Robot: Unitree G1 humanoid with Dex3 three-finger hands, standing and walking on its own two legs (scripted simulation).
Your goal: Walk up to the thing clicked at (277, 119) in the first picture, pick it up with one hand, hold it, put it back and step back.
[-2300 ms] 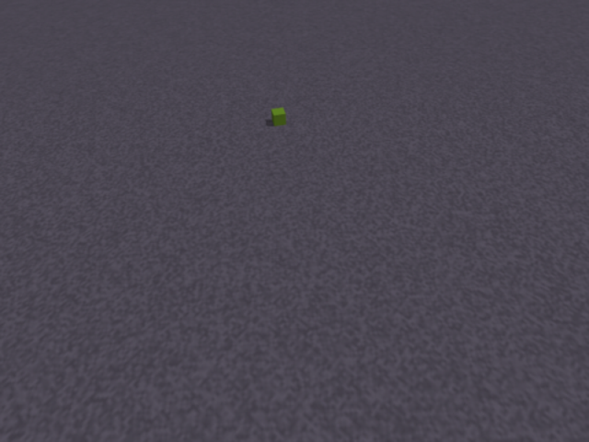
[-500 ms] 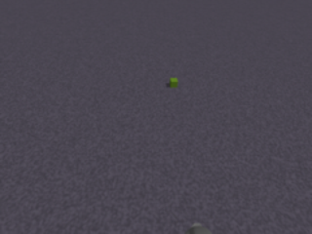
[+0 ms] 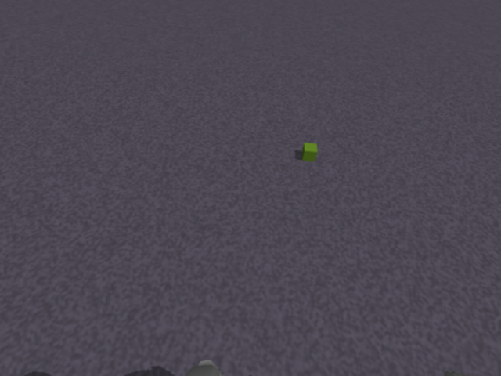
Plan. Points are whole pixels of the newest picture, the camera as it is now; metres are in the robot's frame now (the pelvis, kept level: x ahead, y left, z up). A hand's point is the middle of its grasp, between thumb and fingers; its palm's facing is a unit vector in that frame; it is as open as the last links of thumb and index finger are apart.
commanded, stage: walk up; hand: left
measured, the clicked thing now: (309, 152) +1.43 -0.28 -0.73
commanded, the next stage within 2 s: none
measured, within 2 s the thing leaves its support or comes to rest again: neither
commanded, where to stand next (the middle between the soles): +1.12 -0.51 m, yaw +7 degrees
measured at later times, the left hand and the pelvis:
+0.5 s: hand (191, 251) +0.40 +0.17 -0.13, palm faces -0.03 -0.92 -0.38, open 7.4 cm; pelvis +0.27 -0.12 -0.02, yaw +0 degrees
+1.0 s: hand (239, 213) +0.53 +0.08 -0.16, palm faces -0.05 -0.96 -0.28, open 7.4 cm; pelvis +0.48 -0.19 -0.01, yaw +0 degrees
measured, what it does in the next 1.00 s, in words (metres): walks ahead: left foot, then right foot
